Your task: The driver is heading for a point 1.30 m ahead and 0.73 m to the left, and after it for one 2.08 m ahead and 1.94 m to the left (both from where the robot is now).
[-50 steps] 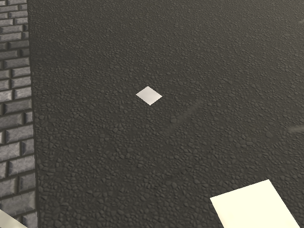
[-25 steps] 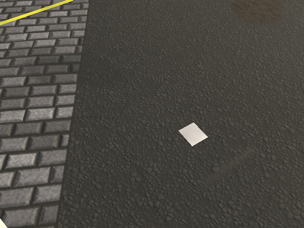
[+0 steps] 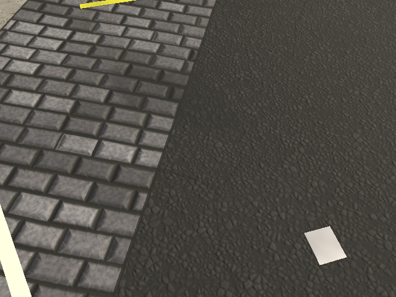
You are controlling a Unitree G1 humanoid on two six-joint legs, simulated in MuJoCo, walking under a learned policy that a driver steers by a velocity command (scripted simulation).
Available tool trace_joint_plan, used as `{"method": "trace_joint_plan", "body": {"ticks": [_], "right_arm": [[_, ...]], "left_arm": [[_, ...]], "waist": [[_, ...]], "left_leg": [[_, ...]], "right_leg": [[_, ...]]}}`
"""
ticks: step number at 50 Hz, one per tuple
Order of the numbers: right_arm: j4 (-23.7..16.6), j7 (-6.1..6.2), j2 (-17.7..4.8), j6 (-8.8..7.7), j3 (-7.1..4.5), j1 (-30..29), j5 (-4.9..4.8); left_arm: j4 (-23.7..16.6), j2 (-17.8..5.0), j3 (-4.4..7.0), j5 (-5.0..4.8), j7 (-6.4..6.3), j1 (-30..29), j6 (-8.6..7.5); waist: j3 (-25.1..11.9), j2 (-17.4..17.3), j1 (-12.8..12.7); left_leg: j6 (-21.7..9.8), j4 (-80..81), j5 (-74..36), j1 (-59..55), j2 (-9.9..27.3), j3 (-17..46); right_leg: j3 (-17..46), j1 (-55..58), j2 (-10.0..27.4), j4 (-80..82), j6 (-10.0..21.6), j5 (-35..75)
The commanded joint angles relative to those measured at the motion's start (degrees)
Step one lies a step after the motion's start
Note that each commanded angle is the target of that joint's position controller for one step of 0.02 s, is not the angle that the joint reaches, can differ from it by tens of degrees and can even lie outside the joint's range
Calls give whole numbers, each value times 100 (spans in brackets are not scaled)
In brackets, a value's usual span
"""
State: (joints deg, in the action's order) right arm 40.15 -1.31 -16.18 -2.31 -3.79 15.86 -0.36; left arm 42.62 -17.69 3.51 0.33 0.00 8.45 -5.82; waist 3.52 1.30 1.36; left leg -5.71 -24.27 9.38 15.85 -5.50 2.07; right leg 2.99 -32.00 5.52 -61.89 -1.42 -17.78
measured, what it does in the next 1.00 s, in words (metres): walks ahead, turning left: right foot, then left foot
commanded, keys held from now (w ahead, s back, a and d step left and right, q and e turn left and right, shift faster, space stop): w+q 1.00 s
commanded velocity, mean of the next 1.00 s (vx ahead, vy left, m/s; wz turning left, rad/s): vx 0.50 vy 0.00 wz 0.60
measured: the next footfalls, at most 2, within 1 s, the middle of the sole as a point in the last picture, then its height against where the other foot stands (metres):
right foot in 0.28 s outside the picture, level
left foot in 0.82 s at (134, 271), level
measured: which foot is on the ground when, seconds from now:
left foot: down 0.00-0.28, up 0.30-0.80, down 0.82-1.00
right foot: up 0.00-0.26, down 0.28-0.80, up 0.82-1.00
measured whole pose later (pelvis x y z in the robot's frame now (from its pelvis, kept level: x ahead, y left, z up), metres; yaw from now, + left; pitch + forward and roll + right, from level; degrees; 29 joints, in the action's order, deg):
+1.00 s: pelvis +0.51 +0.12 +0.00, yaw +36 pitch +1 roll +0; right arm 37.4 -1.3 -16.6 -2.3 -4.0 16.3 -0.5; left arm 42.4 -18.2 2.7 0.3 0.5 8.7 -6.0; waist 3.7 1.5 1.1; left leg -6.2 -24.3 9.4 15.7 -6.3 2.2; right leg 3.0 -30.8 5.0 -62.8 -1.3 -18.4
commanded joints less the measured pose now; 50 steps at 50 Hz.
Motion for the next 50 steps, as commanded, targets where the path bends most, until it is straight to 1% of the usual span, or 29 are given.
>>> {"method": "trace_joint_plan", "body": {"ticks": [1,5,9,12,13,14,15,16,17,18,19,20,22,24,27,31,35,36,38,39,40,41,42,43,44,45,46,48,50], "right_arm": [[-443,126,-947,-142,-253,-202,-9],[-295,218,-1005,-93,-279,108,-66],[-124,240,-991,-41,-290,454,-118],[-113,264,-966,11,-303,424,-98],[-136,260,-883,32,-279,353,-94],[-178,242,-650,26,-193,349,-67],[-276,229,-301,17,-61,480,38],[-461,230,-149,-33,-5,1205,-186],[-272,254,-780,-25,-116,1078,-227],[-339,248,-1035,5,-195,470,-174],[-373,255,-970,32,-197,216,-115],[-434,234,-889,32,-210,33,-66],[-457,172,-664,78,-195,96,-138],[-544,153,-484,129,-156,-28,-135],[-682,121,-391,134,-113,-328,-104],[-798,-22,-278,55,-44,-907,-102],[-1040,-160,-254,45,-15,-1489,-121],[-1088,-187,-308,50,-38,-1519,-117],[-1100,-200,-522,87,-147,-1262,-80],[-1001,-188,-708,113,-252,-774,-74],[-755,-134,-974,139,-420,149,-90],[-523,-11,-1401,209,-597,1070,-120],[-618,17,-1989,135,-618,716,-151],[-768,-25,-1494,31,-481,894,-114],[-677,-44,-1193,-60,-381,693,-69],[-673,-43,-1060,-103,-331,373,-80],[-720,-31,-915,-108,-281,-1,-59],[-816,14,-796,-121,-221,-300,29],[-728,75,-855,-150,-232,-240,-11]], "left_arm": [[-340,-454,127,66,-28,55,37],[-550,-238,18,18,36,-802,3],[-702,-414,55,-76,136,-1192,-79],[-664,-605,142,-90,167,-914,-149],[-557,-654,191,-83,148,-529,-175],[-444,-824,276,-18,108,48,-204],[-371,-1137,350,48,59,889,-202],[-163,-1494,437,89,107,1241,-121],[-287,-904,307,-40,136,1024,-100],[-331,-608,226,-57,105,799,-62],[-353,-526,179,0,94,540,-30],[-298,-410,145,22,78,399,-10],[-217,-332,121,39,46,341,-44],[-111,-418,156,-5,39,398,-88],[16,-613,222,-2,22,470,-77],[128,-758,243,-26,-10,524,2],[309,-951,292,-123,-22,841,121],[331,-1011,311,-157,-25,849,159],[325,-1202,369,-217,-60,808,231],[311,-1277,392,-243,-82,771,276],[280,-1219,363,-263,-105,684,303],[196,-931,243,-102,-119,802,278],[-170,-107,-26,107,-38,1280,133],[-237,-637,44,-102,44,673,-75],[-408,-869,103,-289,85,179,-180],[-392,-784,68,-219,59,136,-236],[-322,-784,90,-63,22,155,-238],[-279,-800,130,13,32,344,-114],[-286,-634,93,67,25,306,-5]], "waist": [[-497,-358,-187],[-290,-540,147],[-244,-610,273],[-302,-834,71],[-419,-875,-147],[-854,-759,-427],[-1692,7,-697],[-2166,2037,-309],[-1636,1206,-438],[-990,685,-574],[-671,292,-476],[-405,262,-404],[-338,531,-266],[-260,460,-255],[-199,286,-292],[-57,208,-491],[149,181,-635],[143,210,-580],[-142,402,-302],[-446,447,13],[-914,314,540],[-1427,-302,891],[-1887,-1753,53],[-2461,-1100,548],[-1585,-817,566],[-1110,-364,300],[-821,-217,62],[-684,-388,-226],[-577,-333,-267]], "left_leg": [[-1110,1200,-1272,-355,1398,1518],[-766,1134,-588,-76,1067,1235],[-654,759,-136,-402,1259,1722],[-522,225,-271,-759,1397,2179],[-422,-68,-420,-718,1275,2182],[-237,-848,-575,-501,966,1961],[-1,-2510,470,238,541,1409],[322,-4207,2591,2237,-67,828],[413,-4895,2289,2849,405,988],[449,-5006,1747,2967,578,824],[489,-4897,1341,2753,771,675],[508,-4642,1078,2656,923,667],[517,-4360,836,2290,1122,546],[561,-4118,685,2412,1193,447],[643,-3443,112,2688,1248,399],[585,-2165,-946,2382,1168,36],[394,-1394,-876,2243,1040,-304],[303,-1276,-658,2147,965,-391],[62,-1189,-60,1519,609,-695],[-97,-1121,148,858,380,-824],[-320,-755,-210,-476,161,-838],[-633,-663,-180,-2263,727,221],[-1685,-63,844,-3819,2163,3579],[-1828,686,1627,-3976,2438,4572],[-1527,801,1206,-3383,2272,3728],[-1322,793,597,-2533,2010,3038],[-1178,831,-84,-1795,1782,2527],[-1155,1046,-893,-1026,1570,2126],[-1201,1134,-1422,-571,1463,1783]], "right_leg": [[27,-354,29,747,-208,701],[-2,69,-310,2480,-293,2112],[166,360,-470,3185,-189,2221],[198,741,-501,3387,32,1495],[86,1262,-534,3590,155,1437],[209,2265,-300,3638,366,1386],[1223,3753,714,3572,689,1030],[4011,5166,1809,4308,1541,-598],[4136,4848,1777,4556,1417,-1716],[3172,4205,1550,4593,1187,-1385],[2451,3582,1313,4660,1080,-558],[1935,3147,1117,4764,1076,86],[1195,2735,884,5017,1034,687],[759,2659,907,5199,1143,1123],[219,2827,973,5327,1236,1776],[-635,2927,806,5344,1066,2241],[-1022,3404,983,5212,948,2609],[-1113,3555,1031,5058,901,3060],[-1329,3782,1049,4326,789,4960],[-1434,3755,1006,3555,726,5743],[-1590,3256,838,2386,563,5690],[-1573,1814,599,633,319,3740],[-976,-669,-616,-1288,15,-1567],[223,-1272,-610,-1839,83,-1622],[214,-1658,-351,-1650,190,-1012],[203,-1386,-108,-1117,231,-507],[196,-1000,43,-628,176,-239],[211,-434,141,-213,52,55],[77,-311,90,230,-140,263]]}}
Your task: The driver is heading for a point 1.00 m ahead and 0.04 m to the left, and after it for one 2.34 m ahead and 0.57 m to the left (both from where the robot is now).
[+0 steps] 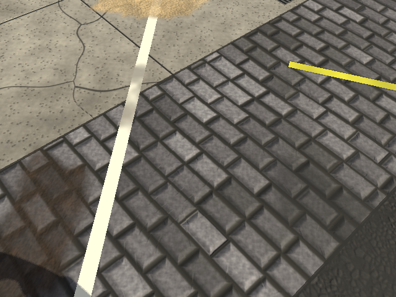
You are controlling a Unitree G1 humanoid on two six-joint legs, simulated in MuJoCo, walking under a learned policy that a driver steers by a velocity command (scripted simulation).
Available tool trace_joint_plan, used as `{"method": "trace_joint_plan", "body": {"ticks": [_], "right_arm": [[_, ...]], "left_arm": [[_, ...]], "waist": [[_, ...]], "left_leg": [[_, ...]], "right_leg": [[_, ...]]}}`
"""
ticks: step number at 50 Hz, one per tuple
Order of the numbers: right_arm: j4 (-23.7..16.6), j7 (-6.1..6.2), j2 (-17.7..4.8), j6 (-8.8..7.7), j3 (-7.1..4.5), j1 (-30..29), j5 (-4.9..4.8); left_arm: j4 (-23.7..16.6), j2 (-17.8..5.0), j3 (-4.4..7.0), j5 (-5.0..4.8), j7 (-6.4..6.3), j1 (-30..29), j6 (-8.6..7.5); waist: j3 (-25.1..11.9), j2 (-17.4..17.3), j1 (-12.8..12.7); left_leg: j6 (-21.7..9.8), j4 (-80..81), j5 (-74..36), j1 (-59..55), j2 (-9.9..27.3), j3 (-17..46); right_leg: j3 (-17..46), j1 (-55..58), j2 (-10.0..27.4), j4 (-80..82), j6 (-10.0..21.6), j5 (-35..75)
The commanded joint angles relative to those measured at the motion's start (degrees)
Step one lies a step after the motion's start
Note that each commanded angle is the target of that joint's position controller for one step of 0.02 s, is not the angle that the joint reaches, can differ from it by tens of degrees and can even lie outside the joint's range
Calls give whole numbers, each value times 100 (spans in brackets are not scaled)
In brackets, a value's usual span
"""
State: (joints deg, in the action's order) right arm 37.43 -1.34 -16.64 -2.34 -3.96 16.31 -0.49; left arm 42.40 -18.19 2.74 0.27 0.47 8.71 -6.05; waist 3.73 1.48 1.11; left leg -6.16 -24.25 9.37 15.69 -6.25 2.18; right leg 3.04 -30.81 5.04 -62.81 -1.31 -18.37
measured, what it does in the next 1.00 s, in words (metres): walks ahead: right foot, then left foot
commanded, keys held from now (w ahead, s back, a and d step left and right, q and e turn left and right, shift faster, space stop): w+q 0.26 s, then w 0.46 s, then w+e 0.28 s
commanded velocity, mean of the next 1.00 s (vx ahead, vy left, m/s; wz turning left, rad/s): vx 0.50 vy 0.00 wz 0.22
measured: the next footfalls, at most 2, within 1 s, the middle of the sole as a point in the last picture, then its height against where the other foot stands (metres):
right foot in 0.30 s outside the picture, level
left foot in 0.78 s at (141, 263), level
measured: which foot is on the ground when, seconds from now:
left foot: down 0.00-0.30, up 0.32-0.76, down 0.78-1.00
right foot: up 0.00-0.28, down 0.30-0.80, up 0.82-1.00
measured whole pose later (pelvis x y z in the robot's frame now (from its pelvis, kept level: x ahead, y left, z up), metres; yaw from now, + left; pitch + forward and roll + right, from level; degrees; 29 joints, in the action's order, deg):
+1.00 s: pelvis +0.54 +0.09 +0.01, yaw +10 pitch +1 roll +1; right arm 44.2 -0.9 -15.0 -5.3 -3.2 15.3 0.9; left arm 46.3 -18.5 3.5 -1.7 0.2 14.6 -2.2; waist 1.3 3.2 1.0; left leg -2.8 -19.0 10.5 9.3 -1.5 -6.5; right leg 3.2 -34.6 5.3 -62.3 -0.8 -13.7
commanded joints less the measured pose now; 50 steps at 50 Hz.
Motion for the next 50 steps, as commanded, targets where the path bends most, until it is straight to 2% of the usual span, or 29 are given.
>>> {"method": "trace_joint_plan", "body": {"ticks": [1,5,9,12,13,14,15,16,17,18,19,20,21,23,26,28,31,35,37,38,39,40,41,42,43,44,46,48,50], "right_arm": [[-405,120,-880,-147,-232,-208,0],[-199,226,-979,-87,-259,113,-47],[28,240,-982,-45,-270,483,-106],[92,271,-932,19,-270,499,-103],[87,271,-903,45,-267,438,-96],[77,261,-739,49,-205,384,-68],[18,236,-411,31,-77,418,1],[-37,238,-71,-24,34,1224,-121],[53,252,-425,-65,18,1393,-188],[64,244,-834,-56,-86,789,-193],[-39,250,-887,-48,-98,262,-116],[-142,240,-816,-74,-97,-82,-31],[-161,211,-713,-86,-98,-160,-12],[-110,164,-458,-82,-41,-10,-43],[-232,130,-243,-104,70,-391,34],[-294,85,-171,-152,126,-744,34],[-381,16,-172,-202,151,-1284,-18],[-550,-66,-309,-230,114,-1741,-65],[-506,-75,-468,-252,36,-1489,-44],[-330,-44,-650,-256,-77,-893,-11],[-113,17,-949,-250,-217,1,35],[-33,93,-1549,-201,-356,828,171],[52,88,-1353,-156,-306,998,93],[71,79,-987,-165,-183,720,52],[63,78,-785,-182,-113,363,34],[81,57,-595,-215,-53,-1,51],[125,29,-407,-323,-21,-427,112],[235,35,-421,-423,-57,-537,138],[366,73,-496,-466,-97,-502,175]], "left_arm": [[-323,-504,144,87,-30,109,48],[-553,-252,34,54,17,-810,36],[-738,-381,67,-49,100,-1299,-35],[-730,-566,160,-66,133,-1134,-98],[-666,-614,203,-68,119,-852,-123],[-518,-726,280,-32,89,-293,-148],[-429,-956,349,80,58,487,-177],[-237,-1443,482,168,49,1218,-118],[-102,-1119,439,-34,122,1384,-81],[-172,-678,320,-93,106,1086,-54],[-216,-532,260,-38,87,771,-5],[-192,-444,216,7,79,559,26],[-169,-332,165,51,66,468,20],[-87,-282,142,17,65,471,-11],[51,-578,215,-75,52,605,-29],[117,-704,241,-99,42,680,3],[263,-807,245,-153,32,954,64],[484,-903,258,-203,19,1304,178],[539,-981,271,-218,-6,1297,249],[544,-943,244,-228,-18,1264,270],[480,-768,161,-164,-26,1229,259],[246,-198,-33,-35,-7,1529,178],[284,-143,-72,-130,-14,1691,92],[234,-718,105,-276,0,1304,60],[135,-734,127,-311,7,963,61],[122,-656,133,-251,-6,820,99],[204,-469,155,-197,-22,1011,261],[213,-263,137,-198,-26,1046,378],[110,-224,149,-181,-36,818,422]], "waist": [[-511,-330,-209],[-302,-504,135],[-253,-594,314],[-301,-798,173],[-367,-894,17],[-659,-870,-264],[-1409,-528,-589],[-2260,1054,-422],[-2202,1481,-461],[-1345,785,-599],[-834,352,-569],[-441,200,-475],[-294,245,-331],[-336,438,-172],[-269,345,-223],[-246,278,-336],[-182,286,-530],[-61,336,-564],[-201,359,-298],[-544,277,56],[-1153,146,486],[-2159,-978,611],[-2659,-1700,588],[-1766,-1123,608],[-1179,-974,460],[-773,-776,279],[-463,-924,-62],[-338,-747,-192],[-214,-557,-198]], "left_leg": [[-1128,1162,-1481,-381,1450,1616],[-748,1075,-897,-25,1049,1239],[-598,752,-363,-307,1208,1696],[-497,215,-458,-823,1392,2192],[-431,-3,-649,-843,1361,2261],[-281,-508,-1058,-798,1146,2072],[-80,-1826,-747,-305,862,1705],[423,-3838,1266,1652,3,904],[517,-4761,2425,2622,185,935],[541,-5095,1950,2942,452,990],[539,-5032,1548,2866,642,739],[522,-4715,1276,2770,781,656],[493,-4393,1076,2525,946,630],[500,-3897,973,2179,1066,450],[595,-2925,499,2215,1186,204],[612,-2146,-171,2038,1179,95],[645,-1255,-928,1612,1011,-91],[477,-691,-751,1495,897,-112],[311,-391,-494,847,755,-219],[178,-179,-509,-88,626,-319],[-18,-295,-564,-1508,932,-43],[-692,-376,-310,-3753,2515,1997],[-1116,401,616,-3962,3093,3659],[-874,590,1067,-3243,2868,3083],[-690,738,986,-2538,2631,2312],[-594,983,683,-1867,2388,1782],[-479,1395,76,-994,2115,1027],[-526,1633,-546,-678,2086,507],[-533,1714,-995,-708,2081,97]], "right_leg": [[29,-451,86,645,-233,586],[-31,-74,-252,2416,-321,2127],[117,248,-455,3216,-211,2391],[212,454,-489,3463,-4,1671],[128,816,-517,3578,107,1479],[15,1583,-481,3768,279,1572],[630,2977,244,3578,643,1487],[3076,5063,1513,3888,1629,475],[4525,5210,1880,4489,1845,-994],[3822,4523,1638,4642,1598,-1406],[2998,3789,1386,4688,1403,-922],[2441,3127,1160,4816,1362,-259],[2012,2721,957,4946,1303,290],[1531,2418,781,5145,1329,941],[1045,2323,808,5403,1473,1633],[683,2291,707,5476,1396,1843],[311,2279,604,5454,1251,1962],[361,2817,899,5226,1110,2109],[334,2929,922,4758,978,2929],[161,2781,712,4046,850,3660],[-31,2124,421,2885,658,3435],[-427,111,-265,669,254,1287],[108,-848,-633,-509,184,-1483],[383,-1314,-324,-958,228,-1248],[249,-1373,-81,-861,258,-754],[189,-1217,81,-590,218,-342],[246,-629,283,-295,133,199],[261,-544,283,-202,43,522],[366,-798,273,161,-19,985]]}}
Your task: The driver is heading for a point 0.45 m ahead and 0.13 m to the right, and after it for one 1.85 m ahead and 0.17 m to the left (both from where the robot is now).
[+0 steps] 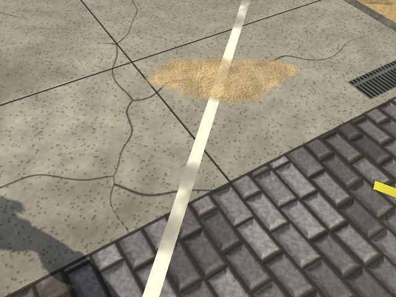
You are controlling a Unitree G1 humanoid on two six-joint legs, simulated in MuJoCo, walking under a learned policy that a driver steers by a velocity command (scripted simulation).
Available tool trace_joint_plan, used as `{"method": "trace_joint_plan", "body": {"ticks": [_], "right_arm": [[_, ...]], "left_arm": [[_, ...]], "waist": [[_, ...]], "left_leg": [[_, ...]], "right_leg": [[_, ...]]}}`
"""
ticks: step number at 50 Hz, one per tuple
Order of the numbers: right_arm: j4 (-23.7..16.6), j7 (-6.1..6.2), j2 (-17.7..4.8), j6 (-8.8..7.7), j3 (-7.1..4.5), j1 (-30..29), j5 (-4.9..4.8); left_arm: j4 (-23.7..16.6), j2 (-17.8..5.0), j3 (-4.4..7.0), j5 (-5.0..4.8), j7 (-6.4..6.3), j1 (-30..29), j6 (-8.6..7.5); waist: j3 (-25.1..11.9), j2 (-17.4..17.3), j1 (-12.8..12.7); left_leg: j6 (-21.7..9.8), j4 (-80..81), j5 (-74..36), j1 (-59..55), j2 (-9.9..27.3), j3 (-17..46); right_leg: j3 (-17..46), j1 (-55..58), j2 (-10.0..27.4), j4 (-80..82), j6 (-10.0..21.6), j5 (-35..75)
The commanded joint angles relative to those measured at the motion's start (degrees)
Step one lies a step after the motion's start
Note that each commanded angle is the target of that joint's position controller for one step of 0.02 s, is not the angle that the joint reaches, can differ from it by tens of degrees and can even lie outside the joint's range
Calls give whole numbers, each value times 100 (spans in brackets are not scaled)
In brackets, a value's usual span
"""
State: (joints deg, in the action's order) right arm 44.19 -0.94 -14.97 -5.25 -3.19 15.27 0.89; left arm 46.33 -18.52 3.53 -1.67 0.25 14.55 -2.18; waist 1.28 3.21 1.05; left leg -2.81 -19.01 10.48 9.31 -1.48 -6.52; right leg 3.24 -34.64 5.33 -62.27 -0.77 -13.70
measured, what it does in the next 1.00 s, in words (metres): walks ahead: right foot, then left foot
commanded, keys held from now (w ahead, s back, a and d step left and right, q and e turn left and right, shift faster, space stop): w+e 0.38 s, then q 0.62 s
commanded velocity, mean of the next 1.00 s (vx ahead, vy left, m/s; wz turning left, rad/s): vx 0.30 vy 0.00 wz -0.07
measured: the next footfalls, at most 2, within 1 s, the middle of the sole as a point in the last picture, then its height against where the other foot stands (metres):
right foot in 0.30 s outside the picture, level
left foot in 0.78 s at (196, 274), level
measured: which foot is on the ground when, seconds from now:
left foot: down 0.00-0.32, up 0.34-0.76, down 0.78-1.00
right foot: up 0.00-0.28, down 0.30-0.78, up 0.80-1.00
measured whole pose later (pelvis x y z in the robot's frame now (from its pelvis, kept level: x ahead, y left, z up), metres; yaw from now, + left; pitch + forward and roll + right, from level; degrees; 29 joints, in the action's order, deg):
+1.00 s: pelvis +0.44 -0.07 -0.01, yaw -3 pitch +3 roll -1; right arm 39.8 0.7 -16.8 0.2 -4.0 11.0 0.0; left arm 42.3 -16.5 3.0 0.1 -2.1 4.8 1.2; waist 3.3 0.6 1.6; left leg -3.5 -26.2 4.8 23.7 -4.6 5.1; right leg 4.7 -28.1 -1.6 -54.4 -3.2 -25.3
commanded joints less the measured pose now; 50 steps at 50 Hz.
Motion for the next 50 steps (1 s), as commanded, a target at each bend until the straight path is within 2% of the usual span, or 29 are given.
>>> {"method": "trace_joint_plan", "body": {"ticks": [1,5,10,13,14,15,16,17,18,19,20,21,22,24,26,29,31,33,36,38,39,40,41,42,43,44,46,48,50], "right_arm": [[-248,57,-694,-176,-187,-352,40],[-81,134,-896,-127,-230,-203,-13],[210,166,-1119,76,-317,270,-152],[201,227,-1342,222,-380,181,-200],[182,252,-1393,276,-391,130,-204],[150,276,-1345,291,-358,58,-217],[32,268,-964,224,-216,277,-32],[-259,168,-382,33,-14,601,2],[-312,64,-967,-184,-127,-50,-191],[-485,24,-1032,-285,-139,-492,-354],[-393,63,-920,-301,-110,-434,-299],[-249,103,-972,-239,-150,-337,-166],[-154,97,-966,-145,-163,-158,-134],[-7,110,-760,20,-131,149,-103],[-11,142,-567,113,-62,59,-91],[-49,90,-453,99,17,-352,-115],[-119,25,-510,78,6,-583,-153],[-223,-41,-663,81,-50,-717,-162],[-355,-155,-801,102,-137,-678,-97],[-234,-181,-937,98,-252,-1,-70],[-225,-117,-1373,95,-394,380,-46],[-333,-38,-1792,129,-457,472,29],[-409,-10,-1433,152,-350,535,62],[-573,-2,-1253,180,-323,159,-7],[-660,35,-1071,237,-285,-151,-102],[-705,73,-944,313,-238,-355,-173],[-776,141,-955,442,-243,-555,-124],[-838,205,-1067,517,-308,-514,-60],[-887,262,-1172,551,-365,-508,-94]], "left_arm": [[-332,-166,65,28,1,107,29],[-572,-7,-20,58,154,-623,-30],[-1035,-25,-53,59,324,-1383,-24],[-1142,-271,77,58,373,-1060,16],[-1037,-467,194,41,353,-483,33],[-814,-774,380,28,275,441,53],[-679,-1317,545,7,132,1123,132],[-876,-1627,545,-9,141,735,68],[-942,-1101,397,25,178,830,4],[-912,-872,330,68,173,679,-66],[-930,-676,258,100,170,236,-105],[-1002,-398,175,150,142,-155,-126],[-1062,-309,128,232,114,-313,-137],[-953,-356,118,239,87,-371,-184],[-821,-456,130,246,36,-401,-217],[-675,-444,107,278,-36,-403,-174],[-530,-484,106,304,-65,-299,-136],[-428,-560,134,277,-98,-347,-59],[-353,-587,173,167,-195,-458,106],[-391,-537,177,86,-286,-594,203],[-459,-497,162,186,-316,-385,196],[-648,-165,48,378,-262,-66,161],[-609,-160,-2,298,-169,-38,130],[-626,-397,46,133,-126,-227,143],[-646,-417,59,116,-145,-492,185],[-643,-431,88,168,-193,-661,243],[-685,-364,100,183,-236,-692,336],[-619,-228,76,168,-256,-558,325],[-584,-206,70,172,-269,-541,303]], "waist": [[67,-680,-165],[263,-532,89],[465,-465,319],[22,-767,-24],[-323,-809,-367],[-796,-677,-878],[-1326,287,-981],[-2007,1317,-374],[-2119,424,-833],[-1314,198,-791],[-721,-377,-433],[-508,-372,-235],[-451,-225,-92],[-475,-222,76],[-411,-103,94],[-441,50,-135],[-461,48,-282],[-363,87,-309],[-263,133,-218],[-470,0,142],[-859,-694,219],[-1310,-1890,-55],[-2180,-1761,78],[-1921,-1224,109],[-1481,-730,65],[-1059,-416,6],[-722,-786,-174],[-779,-1048,-162],[-917,-1040,-116]], "left_leg": [[-851,1202,-1268,-146,1576,765],[-691,1283,-1460,-286,1467,55],[-573,866,-2123,-1363,1785,-243],[-377,-223,-4753,-1696,1788,-481],[-289,-1082,-5383,-1588,1702,-564],[-91,-2342,-5027,-958,1477,-686],[176,-4202,-2175,619,1109,-687],[489,-6116,2258,2913,-217,278],[336,-6312,2118,3501,93,1297],[198,-6030,1650,3722,320,1225],[199,-5466,1231,3454,615,1131],[265,-5018,1049,3024,827,1063],[331,-4916,993,2555,905,1047],[496,-4516,823,2108,872,894],[594,-3808,280,2069,818,798],[544,-2463,-1133,1739,678,672],[493,-1969,-1656,1658,580,717],[417,-1746,-1437,1858,535,759],[220,-1547,-586,2044,430,657],[-31,-969,-875,1219,158,503],[-368,-768,-3117,294,581,1314],[-1462,-784,-5233,-1181,1886,3322],[-2055,-507,-4546,-1778,2264,4278],[-1855,-399,-3452,-1479,2055,3880],[-1540,-306,-2472,-1003,1778,3441],[-1305,-119,-1777,-374,1587,3143],[-1036,148,-883,431,1142,2852],[-1024,175,-914,533,990,2738],[-1012,133,-736,547,963,2779]], "right_leg": [[361,-499,226,402,-83,823],[-63,-275,115,1790,14,1840],[-416,-603,-5,2554,318,1322],[-908,234,-503,2579,642,437],[-1030,995,-749,2629,794,271],[-936,2418,-942,3020,1022,600],[652,4153,56,3074,1407,869],[4082,5742,1322,4042,2632,-295],[4193,5732,1365,4561,2412,-666],[3354,5067,1172,4596,2158,-391],[2505,4101,986,4557,1921,834],[1811,3434,820,4509,1773,2162],[1424,2940,723,4554,1729,3072],[815,2419,625,4688,1698,4198],[224,2236,465,4773,1576,4683],[-452,2299,167,4851,1273,4245],[-509,2585,305,4860,1214,3919],[-487,2936,501,4702,1197,3716],[-401,3313,746,4061,1096,3760],[-581,3132,510,2928,796,3983],[-852,2640,-3,1674,390,3035],[-888,843,-1084,-307,-93,-1060],[151,216,-1274,-1313,-153,-2550],[439,-40,-954,-1569,-99,-2271],[379,-181,-753,-1393,-86,-1878],[322,-139,-586,-919,-106,-1609],[167,407,-589,102,-163,-1254],[78,717,-718,802,-277,-1160],[136,926,-734,1290,-346,-913]]}}
Keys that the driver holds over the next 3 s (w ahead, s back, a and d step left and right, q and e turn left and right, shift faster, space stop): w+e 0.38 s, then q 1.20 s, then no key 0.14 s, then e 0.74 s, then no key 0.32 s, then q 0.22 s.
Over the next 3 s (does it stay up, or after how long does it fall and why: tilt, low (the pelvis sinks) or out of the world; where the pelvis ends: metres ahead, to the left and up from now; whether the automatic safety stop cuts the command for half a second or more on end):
stays up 0.44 -0.09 -0.01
